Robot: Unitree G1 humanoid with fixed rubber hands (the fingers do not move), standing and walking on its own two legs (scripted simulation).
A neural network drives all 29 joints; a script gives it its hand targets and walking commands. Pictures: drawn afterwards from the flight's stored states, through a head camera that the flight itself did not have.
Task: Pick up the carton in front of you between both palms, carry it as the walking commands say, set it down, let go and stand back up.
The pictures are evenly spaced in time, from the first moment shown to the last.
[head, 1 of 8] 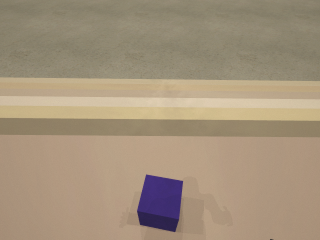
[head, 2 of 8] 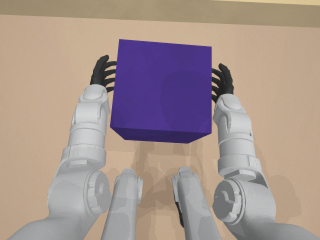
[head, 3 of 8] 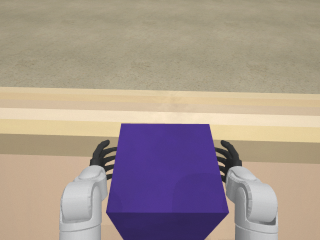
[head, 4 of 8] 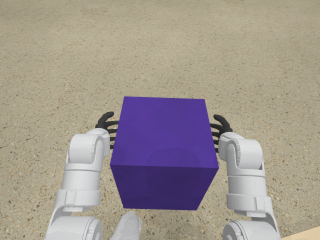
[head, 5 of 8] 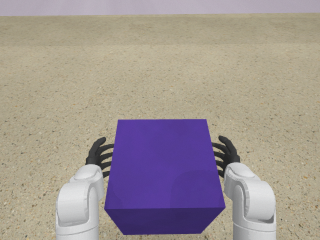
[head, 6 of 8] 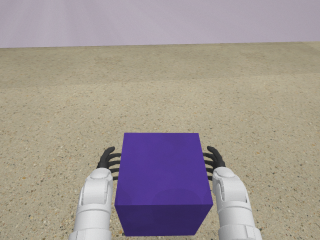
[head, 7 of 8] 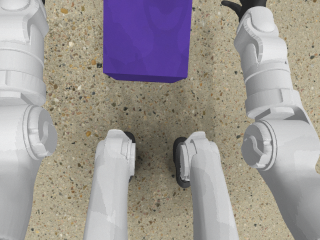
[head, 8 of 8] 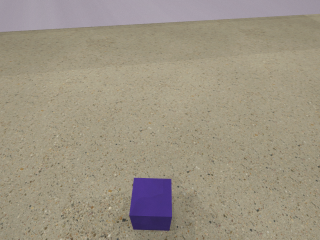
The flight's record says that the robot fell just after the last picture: no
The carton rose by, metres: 0.68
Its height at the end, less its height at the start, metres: -0.83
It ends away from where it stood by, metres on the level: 5.75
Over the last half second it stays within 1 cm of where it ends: yes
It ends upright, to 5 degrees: yes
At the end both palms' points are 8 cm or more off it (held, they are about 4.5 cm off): yes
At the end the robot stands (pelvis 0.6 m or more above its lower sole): yes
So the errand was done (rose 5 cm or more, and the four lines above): yes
